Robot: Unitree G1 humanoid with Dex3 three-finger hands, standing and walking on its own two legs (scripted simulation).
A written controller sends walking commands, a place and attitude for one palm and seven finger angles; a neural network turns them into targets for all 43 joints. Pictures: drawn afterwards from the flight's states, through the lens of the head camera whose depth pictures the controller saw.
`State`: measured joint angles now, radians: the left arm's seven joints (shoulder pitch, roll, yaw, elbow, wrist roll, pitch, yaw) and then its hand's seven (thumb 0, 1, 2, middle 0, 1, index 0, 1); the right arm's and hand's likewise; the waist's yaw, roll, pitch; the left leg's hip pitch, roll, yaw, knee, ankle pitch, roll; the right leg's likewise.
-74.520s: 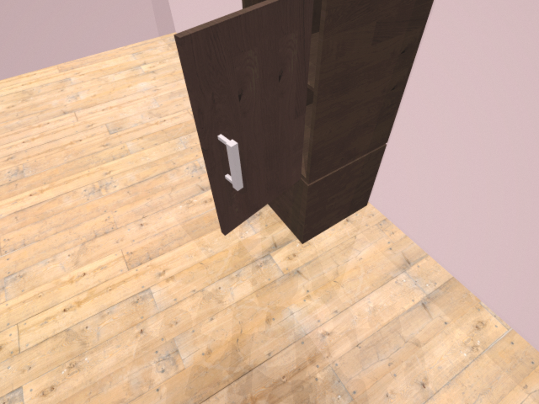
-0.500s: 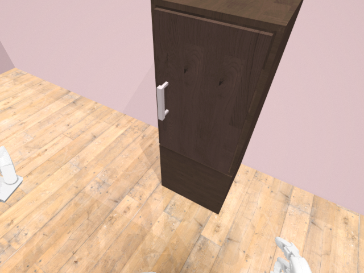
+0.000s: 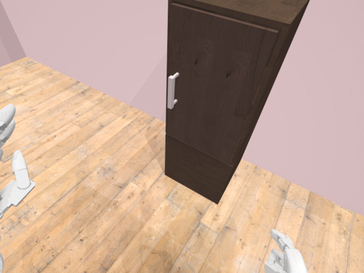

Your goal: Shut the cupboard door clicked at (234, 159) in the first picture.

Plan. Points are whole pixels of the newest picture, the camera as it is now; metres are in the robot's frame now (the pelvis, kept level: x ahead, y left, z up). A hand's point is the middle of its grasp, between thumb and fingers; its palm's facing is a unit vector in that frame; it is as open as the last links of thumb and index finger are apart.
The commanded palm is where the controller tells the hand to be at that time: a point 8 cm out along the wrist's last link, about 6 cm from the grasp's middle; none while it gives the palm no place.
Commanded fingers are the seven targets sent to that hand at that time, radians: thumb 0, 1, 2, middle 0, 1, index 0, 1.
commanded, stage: step back with the hand held close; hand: left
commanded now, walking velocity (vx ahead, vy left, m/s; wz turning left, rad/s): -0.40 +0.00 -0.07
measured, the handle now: (173, 90) +0.78 +0.09 -0.04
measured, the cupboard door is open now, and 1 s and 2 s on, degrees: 0 0 0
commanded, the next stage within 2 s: stop stepping back and stand still in 0.14 s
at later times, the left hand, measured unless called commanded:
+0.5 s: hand out of the picture +0.05 +0.24 +0.20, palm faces +0.33 -0.83 -0.45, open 7.4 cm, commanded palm +0.02 +0.28 +0.19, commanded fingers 0.00 0.90 0.90 -0.20 -0.30 -0.20 -0.30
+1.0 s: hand out of the picture +0.03 +0.24 +0.20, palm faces +0.38 -0.78 -0.50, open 7.4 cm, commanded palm -0.01 +0.28 +0.19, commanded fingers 0.00 0.90 0.90 -0.20 -0.30 -0.20 -0.30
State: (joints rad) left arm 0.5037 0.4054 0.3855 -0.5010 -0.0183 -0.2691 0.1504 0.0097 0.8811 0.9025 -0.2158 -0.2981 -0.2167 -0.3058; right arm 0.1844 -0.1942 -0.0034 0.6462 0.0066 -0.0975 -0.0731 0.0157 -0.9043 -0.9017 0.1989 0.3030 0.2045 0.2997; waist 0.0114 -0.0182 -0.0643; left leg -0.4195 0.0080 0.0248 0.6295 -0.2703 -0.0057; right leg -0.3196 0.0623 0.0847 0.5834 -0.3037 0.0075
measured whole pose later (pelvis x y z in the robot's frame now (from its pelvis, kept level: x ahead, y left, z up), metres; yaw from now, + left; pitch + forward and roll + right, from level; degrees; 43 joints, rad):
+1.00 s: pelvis -0.19 +0.00 +0.02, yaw -7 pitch +0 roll +2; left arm 0.58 0.42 0.44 -0.43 -0.01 -0.26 0.17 0.01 0.88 0.90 -0.22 -0.30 -0.22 -0.31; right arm 0.31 -0.22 0.00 0.67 -0.01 -0.08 -0.07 0.02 -0.90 -0.90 0.20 0.30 0.20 0.30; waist 0.00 -0.02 -0.07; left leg -0.48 0.03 0.06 0.89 -0.32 -0.01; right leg -0.20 0.00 -0.05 0.48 -0.29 -0.07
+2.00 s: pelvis -0.20 +0.05 +0.01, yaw -6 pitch -1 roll -1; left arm 0.34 0.21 0.01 0.89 0.02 0.06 0.01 -0.01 0.98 0.90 -0.21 -0.30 -0.21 -0.30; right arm 0.32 -0.21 0.02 0.96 -0.03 0.04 0.01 0.01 -0.91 -0.90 0.19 0.30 0.20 0.30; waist -0.01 -0.04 0.04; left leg -0.35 0.03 0.07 0.54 -0.18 0.03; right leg -0.23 -0.02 -0.07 0.55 -0.30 0.00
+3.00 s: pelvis -0.18 +0.04 +0.02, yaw -7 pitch -2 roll +0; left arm 0.27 0.18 0.01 1.14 0.02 0.00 0.02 0.00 0.90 0.90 -0.20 -0.30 -0.20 -0.30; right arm 0.25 -0.18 0.00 1.12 -0.01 0.00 -0.02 0.01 -0.91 -0.90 0.20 0.30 0.20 0.30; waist 0.00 0.01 0.05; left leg -0.21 0.02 0.09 0.39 -0.14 0.02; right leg -0.10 -0.01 -0.05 0.38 -0.25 0.00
